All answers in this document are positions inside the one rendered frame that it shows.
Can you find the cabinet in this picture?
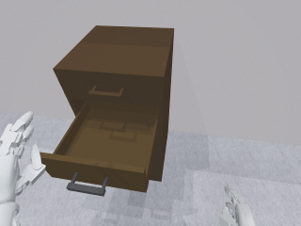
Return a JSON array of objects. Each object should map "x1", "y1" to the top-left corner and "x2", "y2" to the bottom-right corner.
[{"x1": 53, "y1": 25, "x2": 175, "y2": 182}]

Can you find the robot left hand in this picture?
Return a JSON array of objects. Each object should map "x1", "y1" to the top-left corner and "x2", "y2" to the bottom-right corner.
[{"x1": 0, "y1": 111, "x2": 46, "y2": 202}]

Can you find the handle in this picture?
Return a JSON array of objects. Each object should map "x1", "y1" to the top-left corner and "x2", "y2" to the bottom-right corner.
[
  {"x1": 66, "y1": 172, "x2": 109, "y2": 197},
  {"x1": 87, "y1": 90, "x2": 122, "y2": 101}
]

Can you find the drawer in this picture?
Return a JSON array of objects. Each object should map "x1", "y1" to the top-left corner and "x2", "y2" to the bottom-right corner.
[{"x1": 40, "y1": 100, "x2": 159, "y2": 193}]

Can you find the robot right hand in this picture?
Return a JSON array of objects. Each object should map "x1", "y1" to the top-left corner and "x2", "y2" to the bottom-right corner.
[{"x1": 219, "y1": 186, "x2": 256, "y2": 226}]

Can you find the left robot forearm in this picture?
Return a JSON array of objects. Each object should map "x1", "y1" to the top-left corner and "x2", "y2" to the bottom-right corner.
[{"x1": 0, "y1": 202, "x2": 21, "y2": 226}]

